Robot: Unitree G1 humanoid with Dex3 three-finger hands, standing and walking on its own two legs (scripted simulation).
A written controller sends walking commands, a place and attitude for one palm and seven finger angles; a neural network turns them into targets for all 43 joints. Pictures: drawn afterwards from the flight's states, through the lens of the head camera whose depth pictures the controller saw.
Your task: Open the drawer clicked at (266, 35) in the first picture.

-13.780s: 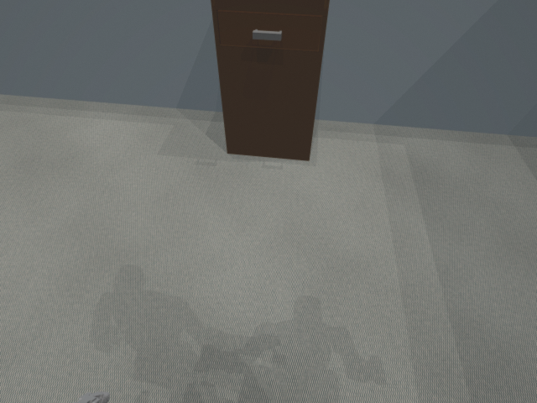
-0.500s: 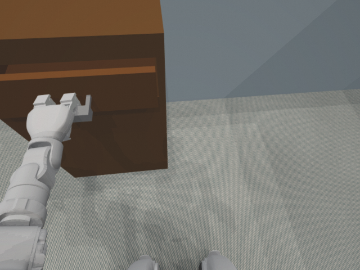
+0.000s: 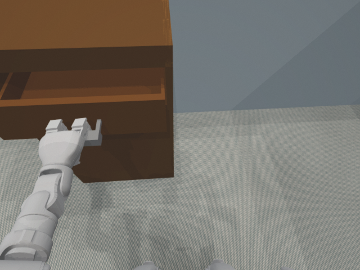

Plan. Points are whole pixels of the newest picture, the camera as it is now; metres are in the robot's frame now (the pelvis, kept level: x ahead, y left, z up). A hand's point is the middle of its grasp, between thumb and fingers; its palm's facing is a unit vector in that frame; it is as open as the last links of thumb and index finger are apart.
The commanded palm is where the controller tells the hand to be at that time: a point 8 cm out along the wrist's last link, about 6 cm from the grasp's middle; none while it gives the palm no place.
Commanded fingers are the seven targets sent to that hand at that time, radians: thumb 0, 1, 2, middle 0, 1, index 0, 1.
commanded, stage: pull the drawer open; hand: left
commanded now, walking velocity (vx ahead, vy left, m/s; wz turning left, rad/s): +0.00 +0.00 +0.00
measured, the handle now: (75, 131) +0.43 +0.28 +0.00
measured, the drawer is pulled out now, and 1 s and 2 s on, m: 0.11 0.21 0.30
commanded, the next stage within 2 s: open the thumb to release the handle in 1.86 s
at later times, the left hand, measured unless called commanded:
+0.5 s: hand (69, 176) +0.32 +0.27 -0.02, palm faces -0.02 -0.05 -1.00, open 6.4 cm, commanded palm +0.28 +0.28 +0.03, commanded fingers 0.00 0.90 0.90 -0.40 -1.35 -0.40 -1.35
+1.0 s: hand (65, 200) +0.27 +0.26 -0.02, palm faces -0.02 -0.05 -1.00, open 6.3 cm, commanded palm +0.22 +0.27 +0.03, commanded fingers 0.00 0.90 0.90 -0.40 -1.35 -0.40 -1.35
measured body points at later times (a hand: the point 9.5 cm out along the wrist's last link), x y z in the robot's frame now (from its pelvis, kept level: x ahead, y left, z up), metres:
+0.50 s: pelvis -0.01 -0.01 +0.00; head +0.07 -0.01 +0.44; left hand +0.32 +0.27 +0.03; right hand +0.11 -0.27 -0.12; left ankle -0.03 +0.08 -0.69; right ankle +0.00 -0.14 -0.69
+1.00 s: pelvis +0.00 -0.01 +0.00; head +0.06 -0.01 +0.45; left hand +0.26 +0.26 +0.03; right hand +0.16 -0.26 -0.11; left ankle -0.03 +0.08 -0.69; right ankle +0.00 -0.14 -0.69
